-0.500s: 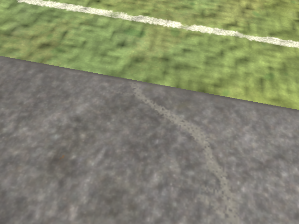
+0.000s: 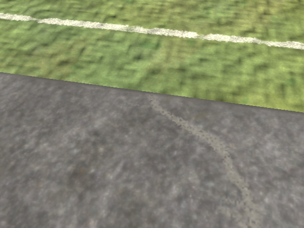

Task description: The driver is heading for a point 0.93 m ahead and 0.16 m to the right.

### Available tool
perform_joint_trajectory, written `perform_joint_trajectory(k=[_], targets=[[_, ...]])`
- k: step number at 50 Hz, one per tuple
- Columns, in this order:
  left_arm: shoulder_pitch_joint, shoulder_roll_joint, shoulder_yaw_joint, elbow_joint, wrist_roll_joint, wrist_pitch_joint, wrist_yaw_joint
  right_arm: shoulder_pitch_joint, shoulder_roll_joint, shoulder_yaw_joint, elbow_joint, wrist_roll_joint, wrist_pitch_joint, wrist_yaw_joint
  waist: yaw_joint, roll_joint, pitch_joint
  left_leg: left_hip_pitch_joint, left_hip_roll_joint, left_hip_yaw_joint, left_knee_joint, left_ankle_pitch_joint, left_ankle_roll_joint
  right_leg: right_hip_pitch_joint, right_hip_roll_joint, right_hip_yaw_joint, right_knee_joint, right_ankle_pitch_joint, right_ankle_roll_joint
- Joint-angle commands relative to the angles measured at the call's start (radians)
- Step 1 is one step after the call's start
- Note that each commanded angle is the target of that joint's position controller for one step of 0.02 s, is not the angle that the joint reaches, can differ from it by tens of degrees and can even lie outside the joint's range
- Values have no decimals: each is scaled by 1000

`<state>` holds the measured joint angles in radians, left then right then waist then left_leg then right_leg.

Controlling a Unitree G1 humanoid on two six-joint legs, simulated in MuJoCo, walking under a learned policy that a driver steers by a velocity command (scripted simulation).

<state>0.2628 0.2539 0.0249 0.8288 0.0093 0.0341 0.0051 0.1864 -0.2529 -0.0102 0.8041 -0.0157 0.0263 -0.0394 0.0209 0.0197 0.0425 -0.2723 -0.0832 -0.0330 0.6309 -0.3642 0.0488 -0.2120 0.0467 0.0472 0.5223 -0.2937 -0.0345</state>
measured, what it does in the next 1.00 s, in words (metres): steps on the spot, turning right: left foot, then right foot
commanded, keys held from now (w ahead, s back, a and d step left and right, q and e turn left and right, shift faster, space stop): e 0.62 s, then no key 0.14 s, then q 0.12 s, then w+q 0.12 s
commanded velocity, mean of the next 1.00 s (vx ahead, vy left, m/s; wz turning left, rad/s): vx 0.01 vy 0.00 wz -0.37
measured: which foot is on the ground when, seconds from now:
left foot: up 0.00-0.28, down 0.30-0.74, up 0.76-1.00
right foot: down 0.00-0.30, up 0.32-0.72, down 0.74-1.00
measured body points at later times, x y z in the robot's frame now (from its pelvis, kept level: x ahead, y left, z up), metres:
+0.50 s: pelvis -0.02 +0.04 +0.01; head +0.03 +0.06 +0.46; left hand +0.16 +0.28 -0.13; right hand +0.02 -0.26 -0.09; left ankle +0.01 +0.12 -0.74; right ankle -0.08 -0.08 -0.66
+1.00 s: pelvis -0.04 +0.00 +0.01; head -0.04 -0.03 +0.46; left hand +0.18 +0.17 -0.10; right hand -0.12 -0.26 -0.14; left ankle -0.01 +0.14 -0.67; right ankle -0.08 -0.06 -0.74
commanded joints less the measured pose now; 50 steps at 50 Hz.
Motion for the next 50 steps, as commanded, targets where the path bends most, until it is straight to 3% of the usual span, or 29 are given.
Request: perform_joint_trajectory(k=[1, 3, 5, 10, 12, 14, 15, 16, 17, 18, 19, 20, 21, 22, 25, 28, 34, 36, 37, 38, 39, 40, 41, 42, 44, 46, 48, 50], targets=[[64, 205, 58, -38, 3, -20, -2, -25, -115, -39, -73, 1, 1, -1, 9, -165, -17, -187, 2, -19, 335, -199, -27, 76, -353, 425, -212, 569, -269], [-1, 190, 63, -54, 1, -5, 8, -20, -111, -41, -71, 3, 5, 11, -26, -135, -4, -210, 33, -36, 359, -121, -45, 65, -261, 334, -204, 499, -213], [-14, 176, 67, -64, 1, 5, 8, -21, -103, -37, -66, 2, 2, 15, -19, -144, -36, -203, 24, -9, 292, -85, -69, 97, -198, 290, -184, 486, -181], [15, 209, 90, -62, 5, 17, 1, -51, -98, -27, -91, 15, -5, 12, 19, -173, -81, -118, 10, 0, 92, -67, -73, 95, -197, 365, -152, 454, -172], [-26, 216, 95, -74, 6, 20, -6, -6, -109, -29, -86, 17, -12, 5, -3, -188, -91, -26, -3, 0, -19, -43, -61, 49, -183, 398, -141, 457, -146], [-87, 207, 94, -90, -6, 22, -7, 81, -113, -33, -63, 10, -25, -7, -62, -167, -91, 140, 4, 0, -272, 115, -51, -43, -125, 392, -92, 337, -75], [-73, 165, 83, -102, -10, 16, -6, 100, -178, -48, -61, -2, -33, -18, -50, -63, -95, 231, 139, -124, -377, 87, -25, -143, -60, 339, -4, 141, -20], [-24, 79, 62, -126, -16, 9, -5, 51, -288, -67, -91, -11, -29, -21, -14, 200, -98, 275, 417, -432, -447, 127, 68, -300, 103, 141, 197, -188, 29], [-15, 173, 85, -105, 14, 12, 4, 36, -275, -67, -90, -17, -21, -14, -18, 144, -84, 145, 489, -445, -402, 254, 163, -287, 69, 71, 401, -309, 32], [-12, 193, 94, -92, 15, 15, 2, 18, -205, -48, -102, -14, -21, -7, 1, 82, -54, 96, 455, -385, -389, 322, 183, -271, 39, 79, 498, -273, 26], [-4, 181, 95, -72, 16, 21, -5, -25, -157, -36, -108, -10, -23, -4, 19, 58, -17, 68, 389, -277, -378, 354, 162, -271, 23, 71, 560, -210, 29], [10, 172, 95, -61, 15, 29, -14, -53, -140, -31, -118, -10, -25, -5, 30, 84, -16, 85, 330, -193, -366, 381, 133, -280, 19, 54, 596, -159, 36], [18, 164, 91, -57, 15, 35, -25, -49, -139, -31, -120, -10, -28, -10, 25, 126, -22, 116, 302, -137, -351, 457, 124, -299, 19, 35, 612, -137, 49], [8, 158, 87, -58, 13, 38, -32, -25, -141, -32, -114, -11, -28, -10, 10, 130, -30, 147, 290, -102, -335, 521, 125, -308, 19, 20, 604, -129, 62], [-59, 140, 75, -86, 7, 42, -42, 56, -155, -43, -89, -8, -28, -9, -37, 125, -49, 246, 324, -81, -311, 577, 155, -337, 4, -2, 532, -132, 85], [-102, 125, 65, -110, 3, 47, -51, 80, -170, -53, -76, -11, -26, -3, -56, 137, -49, 263, 356, -62, -302, 556, 170, -308, -20, -27, 429, -150, 82], [-98, 102, 47, -129, -11, 38, -46, 69, -204, -70, -59, -13, -22, 22, -47, 167, -72, 170, 364, -8, -229, 606, 154, -97, -6, -102, 167, -159, 31], [-37, 86, 40, -107, -2, 22, -35, 45, -204, -72, -51, 2, -12, 25, 3, 126, -77, 109, 334, 33, -141, 544, 99, 43, 7, -115, -99, 37, 5], [-25, 121, 44, -101, 15, 7, -25, 79, -183, -67, -41, 3, -9, 25, 6, 37, -90, 23, 296, 71, -52, 415, 40, 152, -46, -16, -223, 136, -4], [-15, 206, 52, -118, 28, -9, -15, 124, -85, -43, -71, -15, -3, 33, -26, -239, -122, -173, 196, 153, 177, -89, -33, 282, -343, 328, -266, 360, -48], [-7, 243, 60, -109, 11, -15, -4, 51, -81, -34, -82, -2, 19, 18, 21, -275, -90, -176, 112, 75, 250, -254, -44, 115, -445, 362, -222, 601, -197], [-29, 158, 35, -99, 7, -20, 0, 50, -112, -39, -62, 1, 31, 17, 1, -153, -65, -144, 139, 14, 281, -216, -46, 98, -388, 277, -225, 581, -211], [-98, 87, 7, -98, 8, -23, 6, 66, -99, -38, -34, 9, 34, 25, -30, -139, -29, -118, 140, -7, 258, -150, -47, 64, -329, 193, -240, 523, -180], [-144, 59, -7, -96, 18, -23, 13, 99, -101, -38, 1, 11, 31, 31, -53, -142, -21, -89, 133, -10, 224, -94, -52, 65, -276, 130, -248, 507, -139], [-130, 86, -6, -76, 12, -29, 30, 140, -121, -47, 44, -4, 32, 39, -46, -169, -35, -65, 90, -14, 242, -55, -62, 106, -243, 48, -215, 643, -121], [-42, 153, 18, -45, 7, -25, 30, 135, -140, -55, 50, -7, 29, 45, -7, -157, -57, -138, 68, -6, 313, -58, -62, 184, -270, 81, -263, 353, -137], [-4, 154, 25, -28, 9, -23, 28, 80, -149, -65, 38, -12, 27, 55, 21, -146, 10, -261, 81, -24, 351, -34, -59, 206, -301, 147, -361, -75, -146], [2, 139, 27, -17, 13, -36, 31, 48, -137, -70, 29, -16, 19, 66, 20, -145, 71, -345, 94, -28, 354, 5, -57, 220, -318, 166, -417, -195, -148]])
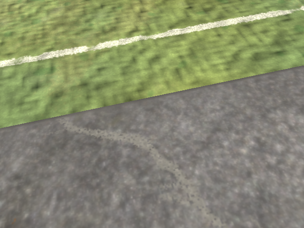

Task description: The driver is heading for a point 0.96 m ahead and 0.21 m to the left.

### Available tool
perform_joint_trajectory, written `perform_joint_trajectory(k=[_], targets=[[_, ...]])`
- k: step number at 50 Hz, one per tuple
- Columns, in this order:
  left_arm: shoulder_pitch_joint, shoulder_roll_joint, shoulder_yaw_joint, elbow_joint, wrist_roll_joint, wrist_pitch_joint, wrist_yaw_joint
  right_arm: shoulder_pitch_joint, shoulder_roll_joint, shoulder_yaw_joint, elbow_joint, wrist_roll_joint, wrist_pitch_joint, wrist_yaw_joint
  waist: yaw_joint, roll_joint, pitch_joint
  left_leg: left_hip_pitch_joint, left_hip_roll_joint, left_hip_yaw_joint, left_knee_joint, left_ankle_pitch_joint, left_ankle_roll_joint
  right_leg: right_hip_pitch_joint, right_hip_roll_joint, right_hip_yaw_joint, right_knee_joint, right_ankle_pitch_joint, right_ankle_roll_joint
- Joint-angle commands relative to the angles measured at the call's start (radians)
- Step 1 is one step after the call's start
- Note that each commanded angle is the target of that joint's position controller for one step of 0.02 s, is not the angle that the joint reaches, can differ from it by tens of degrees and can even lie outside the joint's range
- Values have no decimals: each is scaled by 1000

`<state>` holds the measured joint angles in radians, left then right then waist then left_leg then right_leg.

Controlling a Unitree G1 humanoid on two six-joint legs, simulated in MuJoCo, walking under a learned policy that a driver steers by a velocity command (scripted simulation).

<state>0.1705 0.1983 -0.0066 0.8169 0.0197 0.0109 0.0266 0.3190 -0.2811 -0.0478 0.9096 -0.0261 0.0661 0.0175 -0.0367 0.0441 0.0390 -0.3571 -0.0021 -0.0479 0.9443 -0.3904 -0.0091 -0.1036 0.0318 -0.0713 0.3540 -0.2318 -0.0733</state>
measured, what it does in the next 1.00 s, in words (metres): walks ahead, turning left: left foot, then right foot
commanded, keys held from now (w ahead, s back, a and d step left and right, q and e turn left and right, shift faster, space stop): w+q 0.60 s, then w+e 0.40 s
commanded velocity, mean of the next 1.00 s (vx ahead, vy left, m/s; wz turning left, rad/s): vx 0.43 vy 0.00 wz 0.27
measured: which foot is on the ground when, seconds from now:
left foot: up 0.00-0.38, down 0.40-0.96, up 0.98-1.00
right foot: down 0.00-0.40, up 0.42-0.92, down 0.94-1.00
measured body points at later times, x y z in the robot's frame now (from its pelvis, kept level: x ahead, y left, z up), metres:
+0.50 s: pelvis +0.13 +0.11 -0.02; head +0.15 +0.14 +0.43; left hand +0.10 +0.38 -0.16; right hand +0.34 -0.11 -0.12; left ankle +0.14 +0.18 -0.75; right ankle +0.06 -0.06 -0.66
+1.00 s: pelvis +0.41 +0.21 -0.03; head +0.44 +0.22 +0.42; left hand +0.47 +0.49 -0.15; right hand +0.48 -0.05 -0.17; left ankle +0.18 +0.20 -0.67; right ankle +0.51 +0.19 -0.75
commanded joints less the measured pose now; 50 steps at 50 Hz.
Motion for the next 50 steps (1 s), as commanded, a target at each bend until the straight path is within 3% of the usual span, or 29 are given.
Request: perform_joint_trajectory(k=[1, 4, 8, 11, 16, 18, 19, 20, 21, 22, 23, 24, 25, 26, 28, 31, 34, 37, 41, 44, 46, 47, 48, 49, 50], targets=[[99, 186, 60, 2, 2, -25, 10, -88, -97, -33, -76, -6, -27, 13, 74, -152, 82, -281, 20, -15, 38, 50, 3, 122, -308, 277, -260, -248, -113], [121, 173, 65, 21, 5, -59, 10, -95, -65, -33, -77, -7, -42, 20, 67, -121, 64, -315, 38, -1, 12, 84, 7, 158, -323, 233, -265, -193, -129], [153, 177, 74, 42, 8, -82, 1, -150, -41, -29, -111, -10, -48, 39, 73, -127, 66, -320, 63, 29, -71, 121, 17, 134, -342, 164, -272, -173, -137], [169, 194, 83, 51, 13, -91, -10, -208, -33, -24, -147, -8, -49, 59, 77, -135, 77, -280, 76, 56, -155, 143, 39, 94, -351, 95, -261, -136, -129], [187, 231, 96, 61, 16, -94, -20, -271, -43, -20, -200, -10, -54, 69, 77, -145, 80, -148, 60, 140, -258, 99, 99, 39, -355, -8, -191, -42, -93], [174, 253, 103, 59, 12, -82, -21, -195, -57, -28, -188, -11, -61, 63, 32, -134, 42, -7, 3, 188, -312, 53, 133, 12, -345, -74, -37, 204, -72], [167, 252, 100, 57, 6, -76, -23, -78, -67, -39, -150, -17, -71, 54, -27, -79, -26, 162, -47, 199, -373, 87, 153, -35, -305, -143, 176, 380, -49], [174, 226, 89, 42, 13, -71, -27, 116, -130, -67, -86, -22, -81, 35, -102, 56, -154, 398, -17, 79, -455, -17, 188, -160, -236, -196, 504, 366, -5], [153, 102, 57, -37, 19, -76, -41, 164, -264, -91, -96, -14, -88, 14, -87, 326, -189, 586, 306, -501, -665, -311, 300, -553, -79, -172, 844, -274, 62], [75, 181, 73, -60, 25, -84, -46, 135, -264, -86, -112, 12, -87, 12, -95, 176, -174, 566, 355, -749, -801, -292, 342, -687, -38, 58, 951, -294, 58], [43, 199, 76, -66, 10, -92, -53, 93, -227, -75, -104, 8, -83, 5, -60, 91, -69, 516, 338, -582, -747, -136, 325, -735, -99, 90, 963, -194, 40], [65, 191, 72, -49, 1, -102, -56, 44, -178, -63, -111, 11, -86, 2, -18, 16, -19, 412, 288, -448, -721, 77, 292, -672, -137, 92, 886, -87, 35], [82, 184, 72, -32, 8, -99, -52, -8, -153, -55, -125, 13, -93, 0, 20, -14, -7, 345, 228, -353, -717, 226, 258, -601, -155, 94, 822, -45, 38], [111, 180, 69, -20, 24, -85, -52, -39, -126, -46, -133, 19, -102, -2, 47, 1, -20, 312, 184, -284, -723, 334, 241, -543, -161, 92, 784, -21, 51], [114, 172, 70, -20, 37, -54, -57, -21, -121, -40, -129, 29, -124, -2, 61, -1, -42, 291, 153, -233, -722, 514, 251, -510, -142, 76, 770, -7, 80], [41, 149, 65, -46, 33, -33, -60, 39, -131, -42, -105, 31, -134, -6, 51, -8, -15, 292, 132, -197, -752, 544, 244, -576, -131, 55, 692, 63, 109], [-61, 137, 60, -68, 25, -35, -65, 108, -96, -27, -71, 27, -140, -10, 10, 9, 18, 334, 123, -147, -776, 640, 196, -626, -128, 27, 569, 167, 104], [-149, 120, 48, -91, 13, -42, -71, 143, -83, -16, -48, 20, -148, -16, -19, 15, 30, 386, 119, -89, -777, 741, 154, -620, -109, 1, 442, 242, 73], [-234, 113, 35, -118, 2, -51, -78, 177, -78, -4, -9, 3, -152, -32, -35, 13, 67, 464, 159, -31, -804, 840, 141, -577, -64, -26, 284, 250, 13], [-144, 138, 42, -92, -1, -55, -69, 139, -104, -3, 2, -8, -155, -51, 25, 31, 16, 508, 177, 31, -681, 1242, 107, -400, 28, -56, 228, 153, -47], [89, 179, 61, -14, -3, -62, -54, 113, -134, -10, 4, -23, -146, -61, 121, 52, -97, 530, 180, 53, -391, 1402, 86, -204, 80, -49, 197, 81, -83], [238, 195, 71, 31, 4, -70, -46, 78, -153, -14, -4, -16, -141, -60, 197, 35, -154, 428, 163, 81, -169, 1283, 79, -15, 54, -9, 118, 124, -113], [380, 273, 96, 54, 20, -66, -31, 58, -124, -4, -42, -7, -150, -56, 244, -80, -250, 215, 87, 129, 193, 846, 73, 207, -162, 266, 128, 84, -194], [310, 312, 111, 47, 6, -51, -34, 137, -59, 1, -65, 15, -158, -35, 118, -314, -297, -213, -146, 71, 541, -98, 17, 427, -379, 834, 16, 144, -373], [206, 291, 114, 31, -28, -51, -48, 81, -103, 4, -81, -15, -167, -30, 100, -128, -218, -308, -61, -63, 547, -26, 54, 340, -349, 798, -49, 72, -367]])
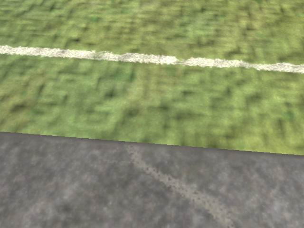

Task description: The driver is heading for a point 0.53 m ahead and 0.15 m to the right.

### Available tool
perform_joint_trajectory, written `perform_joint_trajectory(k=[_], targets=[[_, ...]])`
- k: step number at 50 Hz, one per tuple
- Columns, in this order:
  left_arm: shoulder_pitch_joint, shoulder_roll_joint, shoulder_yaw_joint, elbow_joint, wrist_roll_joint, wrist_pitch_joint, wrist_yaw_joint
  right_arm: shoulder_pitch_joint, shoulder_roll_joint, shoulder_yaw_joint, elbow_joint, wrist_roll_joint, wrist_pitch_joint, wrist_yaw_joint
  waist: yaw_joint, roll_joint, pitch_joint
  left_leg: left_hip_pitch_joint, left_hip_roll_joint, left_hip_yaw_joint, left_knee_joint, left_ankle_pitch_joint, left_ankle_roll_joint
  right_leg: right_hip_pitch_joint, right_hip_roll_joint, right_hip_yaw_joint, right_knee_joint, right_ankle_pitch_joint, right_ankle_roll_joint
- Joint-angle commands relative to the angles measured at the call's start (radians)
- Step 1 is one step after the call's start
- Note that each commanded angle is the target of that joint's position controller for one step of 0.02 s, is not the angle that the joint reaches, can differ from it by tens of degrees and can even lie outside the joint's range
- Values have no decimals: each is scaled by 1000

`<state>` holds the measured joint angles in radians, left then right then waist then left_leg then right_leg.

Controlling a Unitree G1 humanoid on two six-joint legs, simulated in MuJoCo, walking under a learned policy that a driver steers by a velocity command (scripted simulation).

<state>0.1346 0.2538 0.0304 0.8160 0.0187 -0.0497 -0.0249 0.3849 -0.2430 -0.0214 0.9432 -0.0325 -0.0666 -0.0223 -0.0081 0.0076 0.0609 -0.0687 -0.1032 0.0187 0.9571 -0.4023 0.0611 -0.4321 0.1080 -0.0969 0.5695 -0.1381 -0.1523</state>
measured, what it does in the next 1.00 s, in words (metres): walks ahead, turning right: left foot, then right foot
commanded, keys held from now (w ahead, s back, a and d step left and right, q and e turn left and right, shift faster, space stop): w+e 0.64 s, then no key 0.36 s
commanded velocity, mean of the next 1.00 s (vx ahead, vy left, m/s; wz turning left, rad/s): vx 0.41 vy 0.00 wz -0.44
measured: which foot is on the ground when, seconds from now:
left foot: up 0.00-0.44, down 0.46-0.94, up 0.96-1.00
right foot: down 0.00-0.46, up 0.48-0.90, down 0.92-1.00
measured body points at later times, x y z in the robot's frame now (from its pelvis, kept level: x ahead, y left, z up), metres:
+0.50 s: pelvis +0.29 +0.02 +0.01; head +0.32 +0.02 +0.45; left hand +0.33 +0.31 -0.12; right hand +0.45 -0.25 -0.07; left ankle +0.41 +0.10 -0.72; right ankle +0.10 -0.04 -0.69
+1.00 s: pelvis +0.46 -0.06 +0.01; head +0.49 -0.09 +0.46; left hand +0.73 +0.05 -0.09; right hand +0.35 -0.29 -0.14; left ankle +0.43 +0.10 -0.68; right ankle +0.50 -0.16 -0.72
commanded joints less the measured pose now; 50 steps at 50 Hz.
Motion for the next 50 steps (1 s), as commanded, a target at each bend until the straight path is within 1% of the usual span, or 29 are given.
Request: perform_joint_trajectory(k=[1, 2, 3, 4, 6, 8, 10, 13, 18, 20, 21, 22, 23, 24, 25, 26, 27, 28, 30, 33, 36, 39, 43, 45, 46, 47, 48, 49, 50], targets=[[181, 185, 68, 13, -23, 11, 3, -68, -153, -23, -136, -1, -46, 19, 66, -30, -137, -616, 88, -129, 489, 58, -15, 542, -404, 695, -293, -49, -266], [160, 130, 55, 19, -12, 11, 5, -89, -148, -20, -145, 2, -51, 23, 28, 50, -46, -584, 126, -110, 401, 91, -14, 399, -364, 604, -330, 23, -224], [159, 109, 47, 26, -10, 4, 10, -112, -136, -19, -159, -8, -37, 24, 5, 65, -16, -545, 151, -110, 334, 93, -26, 311, -318, 542, -340, 89, -192], [154, 104, 43, 31, -11, -3, 15, -96, -117, -12, -159, -19, -17, 28, -19, 48, -14, -502, 162, -99, 288, 97, -43, 254, -277, 488, -355, 137, -171], [184, 139, 52, 41, -16, -19, 14, -94, -93, -3, -172, -25, 12, 32, -28, 9, -29, -481, 173, -68, 199, 103, -71, 206, -240, 427, -365, 225, -165], [210, 164, 59, 45, -19, -22, 16, -164, -86, 2, -205, -22, 21, 34, -15, -13, -17, -500, 183, -40, 84, 167, -98, 177, -208, 394, -384, 231, -149], [251, 161, 61, 49, -22, -18, 17, -271, -86, 6, -244, -19, 23, 36, 21, -33, -1, -536, 184, -23, -48, 266, -118, 194, -184, 387, -386, 237, -114], [320, 163, 66, 56, -23, -9, 20, -373, -82, 12, -278, -11, 22, 41, 76, -59, -25, -556, 162, -21, -189, 381, -122, 287, -168, 393, -340, 297, -61], [368, 174, 73, 47, -2, 1, 33, -485, -95, 19, -329, 1, 6, 43, 114, -82, -36, -552, 114, -34, -334, 350, -101, 420, -199, 464, -246, 401, -55], [314, 190, 78, 24, 1, 1, 40, -423, -121, 12, -320, 4, -4, 39, 66, -95, -45, -416, 97, -54, -423, 298, -76, 394, -210, 494, -200, 415, -27], [276, 201, 81, 11, 2, -3, 38, -342, -144, 2, -296, 6, -10, 32, 26, -100, -73, -286, 74, -51, -455, 258, -60, 358, -200, 498, -141, 473, -6], [251, 205, 80, 6, -5, -10, 30, -218, -171, -11, -261, 5, -20, 21, -38, -65, -133, -112, 74, -53, -521, 275, -35, 319, -155, 471, -3, 499, 16], [252, 165, 69, -11, -20, -21, 18, -76, -231, -30, -243, -12, -32, 4, -96, 17, -249, 114, 221, -184, -547, 167, 11, 219, -98, 411, 219, 349, 41], [309, 65, 45, -44, -48, -25, 20, 6, -305, -50, -248, -35, -24, -10, -89, 191, -361, 362, 496, -541, -595, 45, 84, -46, 23, 270, 491, -216, 73], [364, 120, 49, -55, -22, -14, 24, -32, -306, -60, -241, -17, -4, -5, -30, 269, -380, 330, 567, -816, -659, -32, 161, -186, 10, 216, 632, -418, 70], [324, 154, 56, -25, -1, 2, 27, -101, -200, -43, -259, -11, 3, 1, -15, 97, -227, 198, 520, -684, -669, -101, 148, -225, -63, 218, 686, -327, 72], [259, 144, 54, -29, 6, 7, 15, -144, -133, -27, -261, -4, 1, 7, -17, 21, -126, 77, 456, -522, -694, -26, 125, -212, -90, 203, 656, -252, 81], [238, 125, 53, -35, 6, 13, 6, -162, -112, -21, -256, -7, -2, 8, 0, 43, -83, 5, 408, -403, -723, 79, 97, -188, -117, 192, 618, -219, 89], [225, 109, 51, -41, 22, 35, -13, -133, -113, -22, -227, 0, -18, 10, 13, 101, -55, -57, 356, -257, -749, 256, 81, -162, -140, 173, 598, -190, 103], [163, 90, 45, -78, 20, 48, -26, -93, -120, -29, -201, 14, -43, 20, 20, 88, -51, -54, 366, -161, -768, 491, 105, -204, -144, 169, 579, -133, 116], [97, 63, 33, -107, 19, 45, -27, -75, -122, -31, -175, 13, -44, 24, 25, 88, -40, -53, 344, -34, -732, 829, 113, -208, -124, 148, 440, -69, 138], [23, 25, 8, -123, 14, 35, -33, -81, -127, -30, -159, 18, -33, 27, 11, 121, -55, -99, 285, 76, -708, 887, 84, -60, -102, 78, 189, 53, 136], [-6, 51, 5, -128, 20, 27, -22, -29, -160, -41, -119, 26, -13, 21, -4, 130, -80, -22, 320, 47, -607, 901, 63, 46, -84, 63, 23, 41, 102], [101, 71, 12, -85, 35, 8, -9, -28, -166, -43, -107, 34, 0, 14, 48, 75, -122, -15, 290, 57, -433, 842, 34, 198, -63, 70, -136, 118, 68], [162, 118, 22, -63, 49, -7, -1, 14, -149, -38, -108, 32, 1, 13, 60, -3, -179, -90, 244, 87, -295, 661, 3, 348, -140, 131, -159, 367, 49], [230, 189, 33, -71, 56, -14, 9, 82, -69, -15, -146, 31, 3, 13, 50, -191, -309, -296, 165, 127, -40, 69, -35, 605, -444, 414, -49, 962, -43], [238, 156, 27, -60, -11, -3, 24, 143, -55, -9, -110, 50, 35, 9, 49, -225, -460, -298, 95, 6, 84, -255, -45, 617, -532, 523, -64, 1076, -189], [191, 117, 19, -64, -31, 10, 28, 102, -98, -20, -100, 35, 58, 9, 40, -131, -379, -326, 121, -41, 115, -252, -52, 527, -477, 457, -121, 858, -186], [124, 91, 8, -66, -23, 17, 35, 31, -94, -20, -111, 24, 66, 12, 28, -119, -248, -361, 129, -40, 104, -216, -55, 419, -427, 416, -183, 679, -156]])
